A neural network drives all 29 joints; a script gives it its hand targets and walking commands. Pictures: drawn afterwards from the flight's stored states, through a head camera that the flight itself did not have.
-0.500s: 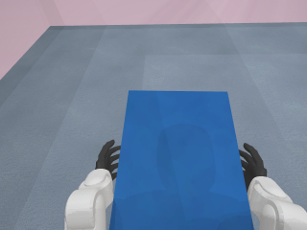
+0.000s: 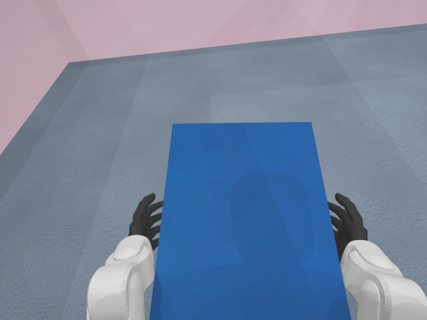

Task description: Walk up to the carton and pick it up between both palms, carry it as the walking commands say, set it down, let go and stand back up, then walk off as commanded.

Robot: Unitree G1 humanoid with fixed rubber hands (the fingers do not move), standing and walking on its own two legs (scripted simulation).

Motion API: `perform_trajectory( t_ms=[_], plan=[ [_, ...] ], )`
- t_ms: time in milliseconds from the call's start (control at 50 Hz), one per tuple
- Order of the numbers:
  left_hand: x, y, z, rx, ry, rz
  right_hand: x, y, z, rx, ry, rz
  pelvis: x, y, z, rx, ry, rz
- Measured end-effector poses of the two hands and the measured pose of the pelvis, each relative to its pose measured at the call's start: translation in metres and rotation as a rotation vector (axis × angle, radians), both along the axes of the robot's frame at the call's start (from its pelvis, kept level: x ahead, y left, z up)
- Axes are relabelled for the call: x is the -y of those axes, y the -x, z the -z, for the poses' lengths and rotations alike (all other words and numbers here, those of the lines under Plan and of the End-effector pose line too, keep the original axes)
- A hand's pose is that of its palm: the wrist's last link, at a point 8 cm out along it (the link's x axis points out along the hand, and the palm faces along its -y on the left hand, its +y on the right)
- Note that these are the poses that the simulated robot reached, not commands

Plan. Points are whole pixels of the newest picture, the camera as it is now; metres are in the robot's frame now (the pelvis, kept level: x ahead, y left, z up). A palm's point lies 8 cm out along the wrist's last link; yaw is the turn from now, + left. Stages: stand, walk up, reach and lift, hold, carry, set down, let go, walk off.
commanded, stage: carry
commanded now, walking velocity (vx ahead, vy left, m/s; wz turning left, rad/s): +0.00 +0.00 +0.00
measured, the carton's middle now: (240, 229) +0.29 -0.01 +0.02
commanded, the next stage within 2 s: none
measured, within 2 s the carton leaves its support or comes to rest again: neither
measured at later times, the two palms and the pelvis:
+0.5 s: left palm (144, 174) +0.38 +0.18 +0.09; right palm (313, 167) +0.38 -0.15 +0.08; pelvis +0.14 +0.02 +0.00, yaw +1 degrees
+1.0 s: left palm (164, 151) +0.50 +0.17 +0.02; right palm (297, 139) +0.52 -0.15 +0.03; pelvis +0.26 +0.01 -0.01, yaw +1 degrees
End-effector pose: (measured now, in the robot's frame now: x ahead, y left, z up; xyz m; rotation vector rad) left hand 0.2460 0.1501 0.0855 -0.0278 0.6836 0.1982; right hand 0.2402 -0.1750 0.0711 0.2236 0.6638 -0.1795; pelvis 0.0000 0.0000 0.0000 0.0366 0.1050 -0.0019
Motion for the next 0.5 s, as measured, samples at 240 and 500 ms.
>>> perform_trajectory(
  t_ms=[240, 500],
  plan=[
    [-0.017, -0.078, -0.01, 0.018, 0.009, -0.009, -0.017, -0.083, -0.013, 0.017, 0.008, -0.011, -0.014, -0.081, -0.006, 0.012, 0.006, -0.012],
    [-0.026, -0.136, -0.003, 0.03, 0.022, -0.017, -0.025, -0.144, -0.012, 0.031, 0.025, -0.02, -0.019, -0.141, 0.0, 0.017, 0.009, -0.018]
  ],
)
